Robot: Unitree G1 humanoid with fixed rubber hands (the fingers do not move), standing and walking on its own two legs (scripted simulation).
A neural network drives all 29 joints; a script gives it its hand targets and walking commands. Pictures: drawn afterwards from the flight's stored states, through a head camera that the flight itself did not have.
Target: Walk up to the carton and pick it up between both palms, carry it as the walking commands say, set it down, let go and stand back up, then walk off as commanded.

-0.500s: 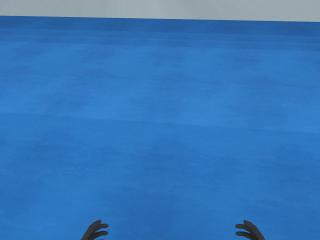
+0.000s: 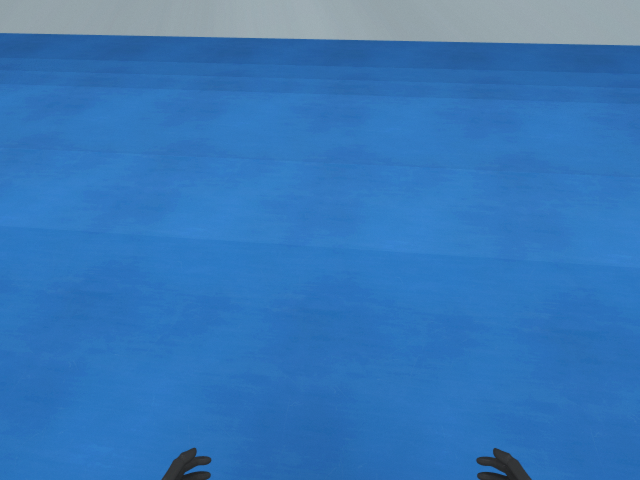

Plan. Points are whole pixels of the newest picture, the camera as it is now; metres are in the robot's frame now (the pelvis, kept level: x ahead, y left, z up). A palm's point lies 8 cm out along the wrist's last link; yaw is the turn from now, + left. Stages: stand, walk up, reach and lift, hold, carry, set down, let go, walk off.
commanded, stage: stand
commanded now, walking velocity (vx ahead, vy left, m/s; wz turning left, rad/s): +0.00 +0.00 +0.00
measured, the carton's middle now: out of the picture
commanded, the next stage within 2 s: walk up in 0.38 s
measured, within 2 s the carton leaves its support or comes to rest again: neither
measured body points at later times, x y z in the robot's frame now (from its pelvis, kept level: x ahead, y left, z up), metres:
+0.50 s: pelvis +0.00 +0.00 +0.00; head +0.01 +0.00 +0.45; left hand +0.12 +0.23 -0.11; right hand +0.12 -0.23 -0.11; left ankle +0.00 +0.12 -0.72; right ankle +0.00 -0.12 -0.72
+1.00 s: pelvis +0.05 -0.14 -0.02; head +0.04 -0.16 +0.43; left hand +0.41 +0.01 -0.01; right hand -0.04 -0.52 -0.08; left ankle +0.02 +0.09 -0.68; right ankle +0.08 -0.30 -0.72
